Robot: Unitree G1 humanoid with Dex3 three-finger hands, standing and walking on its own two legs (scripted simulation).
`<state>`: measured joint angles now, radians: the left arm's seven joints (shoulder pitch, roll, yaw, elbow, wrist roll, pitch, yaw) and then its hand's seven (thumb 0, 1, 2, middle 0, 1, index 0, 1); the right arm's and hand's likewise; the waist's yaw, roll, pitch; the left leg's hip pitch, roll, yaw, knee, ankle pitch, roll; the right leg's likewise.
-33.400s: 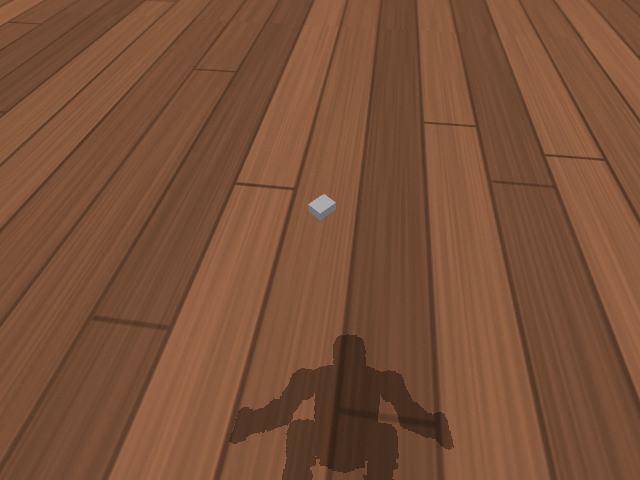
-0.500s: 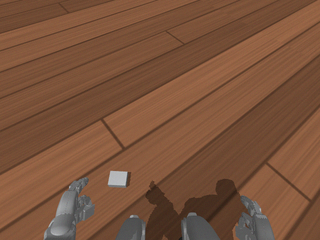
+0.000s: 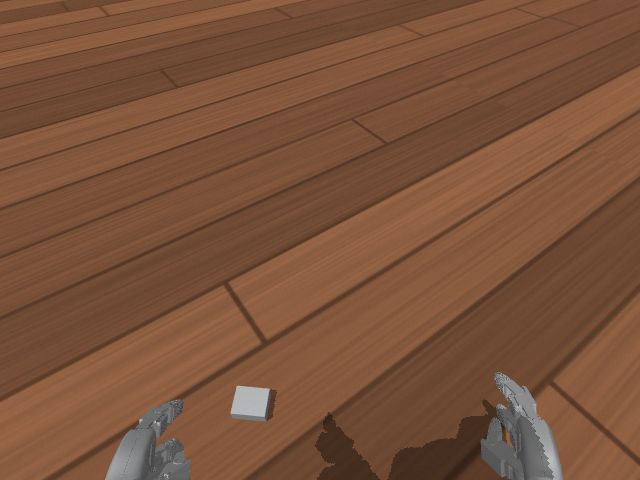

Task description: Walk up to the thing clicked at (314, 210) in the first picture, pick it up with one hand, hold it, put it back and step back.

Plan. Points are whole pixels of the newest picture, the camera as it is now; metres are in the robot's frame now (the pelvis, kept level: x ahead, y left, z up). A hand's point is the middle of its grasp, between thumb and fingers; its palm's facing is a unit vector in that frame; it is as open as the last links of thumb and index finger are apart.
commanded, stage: home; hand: left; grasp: from above
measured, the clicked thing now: (251, 403) +0.45 +0.22 -0.70
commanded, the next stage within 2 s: stand in 1.76 s
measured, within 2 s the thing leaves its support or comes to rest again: neither
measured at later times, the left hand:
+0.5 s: hand (189, 466) +0.16 +0.18 -0.05, palm faces +0.03 -0.98 -0.20, open 7.4 cm
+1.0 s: hand (191, 467) +0.16 +0.17 -0.05, palm faces +0.04 -0.98 -0.20, open 7.4 cm
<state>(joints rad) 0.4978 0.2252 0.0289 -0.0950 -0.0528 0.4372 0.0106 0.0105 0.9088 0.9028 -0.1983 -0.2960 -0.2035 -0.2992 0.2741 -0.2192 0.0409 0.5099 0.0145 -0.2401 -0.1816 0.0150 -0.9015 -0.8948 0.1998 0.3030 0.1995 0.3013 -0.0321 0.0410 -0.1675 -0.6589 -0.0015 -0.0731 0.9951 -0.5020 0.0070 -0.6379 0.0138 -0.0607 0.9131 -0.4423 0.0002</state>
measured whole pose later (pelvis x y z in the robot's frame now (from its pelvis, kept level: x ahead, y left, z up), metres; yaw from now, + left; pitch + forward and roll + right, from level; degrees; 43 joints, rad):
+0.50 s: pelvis +0.00 +0.00 +0.00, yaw +0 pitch +10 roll -3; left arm 0.50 0.23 0.03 -0.11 -0.05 0.43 0.02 0.01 0.91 0.90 -0.20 -0.30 -0.20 -0.30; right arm 0.31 -0.22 0.04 0.54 0.02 -0.24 -0.18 0.02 -0.90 -0.89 0.20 0.30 0.20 0.30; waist -0.04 0.05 -0.16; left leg -0.66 0.00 -0.07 1.00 -0.50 0.01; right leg -0.65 0.02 -0.05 0.92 -0.44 0.00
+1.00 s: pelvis +0.00 +0.00 +0.00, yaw +0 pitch +10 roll -3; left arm 0.49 0.23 0.02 -0.10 -0.05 0.44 0.01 0.01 0.91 0.90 -0.20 -0.30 -0.20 -0.30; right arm 0.29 -0.22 0.04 0.54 0.02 -0.24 -0.18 0.02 -0.90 -0.89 0.20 0.30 0.20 0.30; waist -0.03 0.05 -0.16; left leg -0.66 0.00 -0.07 1.00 -0.50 0.00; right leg -0.65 0.02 -0.06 0.93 -0.45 -0.01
